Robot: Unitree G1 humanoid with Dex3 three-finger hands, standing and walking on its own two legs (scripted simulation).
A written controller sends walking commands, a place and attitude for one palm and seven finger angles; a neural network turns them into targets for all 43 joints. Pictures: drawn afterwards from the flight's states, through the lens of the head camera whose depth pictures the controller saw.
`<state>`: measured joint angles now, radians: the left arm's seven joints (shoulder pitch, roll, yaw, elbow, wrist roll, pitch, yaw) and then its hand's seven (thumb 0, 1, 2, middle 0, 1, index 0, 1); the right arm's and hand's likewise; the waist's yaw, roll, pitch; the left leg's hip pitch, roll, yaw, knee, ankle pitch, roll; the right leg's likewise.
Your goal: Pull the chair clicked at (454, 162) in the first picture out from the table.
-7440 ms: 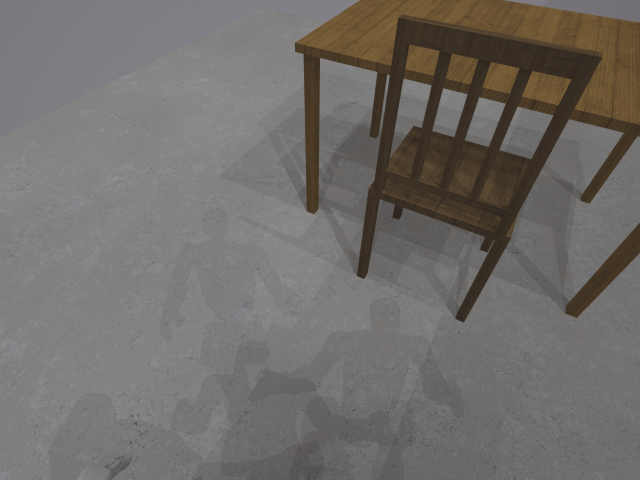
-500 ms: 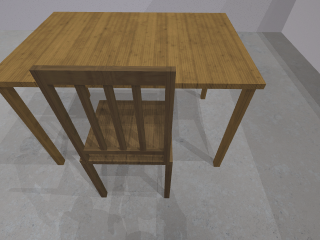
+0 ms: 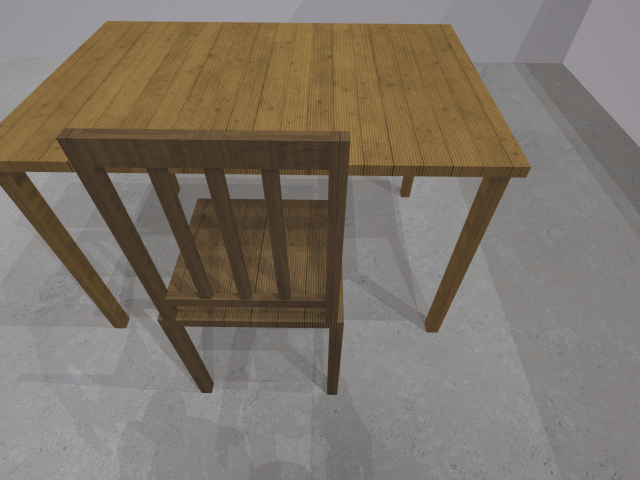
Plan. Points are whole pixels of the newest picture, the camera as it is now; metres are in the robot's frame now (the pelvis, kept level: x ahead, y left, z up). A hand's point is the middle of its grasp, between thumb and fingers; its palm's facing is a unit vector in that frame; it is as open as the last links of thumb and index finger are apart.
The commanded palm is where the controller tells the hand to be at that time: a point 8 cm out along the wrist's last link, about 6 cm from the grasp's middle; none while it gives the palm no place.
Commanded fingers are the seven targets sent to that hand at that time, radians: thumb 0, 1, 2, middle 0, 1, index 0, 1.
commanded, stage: shuffle to correct the standing spot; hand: left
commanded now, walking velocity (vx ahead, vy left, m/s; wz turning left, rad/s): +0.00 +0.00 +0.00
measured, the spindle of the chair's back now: (232, 242) +0.51 +0.19 -0.05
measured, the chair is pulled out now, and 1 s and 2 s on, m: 0.00 0.00 0.00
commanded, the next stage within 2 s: come to a stop and stand still in 0.32 s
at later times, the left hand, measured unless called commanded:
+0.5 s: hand out of the picture +0.04 +0.17 -0.19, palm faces +0.02 -0.99 -0.16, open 7.4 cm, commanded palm none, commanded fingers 0.00 0.90 0.90 -0.20 -0.30 -0.20 -0.30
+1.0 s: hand out of the picture +0.09 +0.18 -0.17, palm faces +0.03 -0.97 -0.25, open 7.3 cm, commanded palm none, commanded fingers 0.00 0.90 0.90 -0.20 -0.30 -0.20 -0.30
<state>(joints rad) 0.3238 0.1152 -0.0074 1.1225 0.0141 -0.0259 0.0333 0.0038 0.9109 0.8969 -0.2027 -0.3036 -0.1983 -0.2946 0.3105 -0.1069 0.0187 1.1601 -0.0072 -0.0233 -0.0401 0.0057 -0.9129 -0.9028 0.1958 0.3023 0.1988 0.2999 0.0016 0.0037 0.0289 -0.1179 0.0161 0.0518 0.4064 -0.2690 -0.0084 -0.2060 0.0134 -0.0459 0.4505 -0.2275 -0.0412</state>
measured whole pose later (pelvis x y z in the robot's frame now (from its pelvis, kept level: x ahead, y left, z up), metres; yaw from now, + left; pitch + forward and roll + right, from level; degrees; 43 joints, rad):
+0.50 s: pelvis +0.06 +0.01 -0.01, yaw +0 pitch +0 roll +0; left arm 0.34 0.13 0.03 1.11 0.02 -0.01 0.01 0.01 0.91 0.90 -0.20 -0.30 -0.20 -0.29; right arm 0.43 -0.09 0.01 1.16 -0.03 -0.06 -0.05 0.00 -0.91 -0.90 0.20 0.30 0.20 0.30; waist -0.04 -0.01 0.04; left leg -0.09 0.01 0.05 0.50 -0.41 0.01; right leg -0.34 0.00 -0.09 0.79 -0.49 -0.07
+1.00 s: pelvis +0.06 +0.00 -0.01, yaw +0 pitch -1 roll +0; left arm 0.26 0.15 0.01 1.03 0.03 -0.02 0.05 0.00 0.93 0.90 -0.20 -0.30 -0.20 -0.29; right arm 0.20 -0.19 -0.04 1.02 0.00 0.02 -0.03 0.01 -0.93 -0.90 0.20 0.30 0.20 0.30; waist 0.01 0.03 0.05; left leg -0.25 0.03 0.07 0.63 -0.38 -0.01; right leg -0.27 0.01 -0.08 0.54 -0.25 -0.06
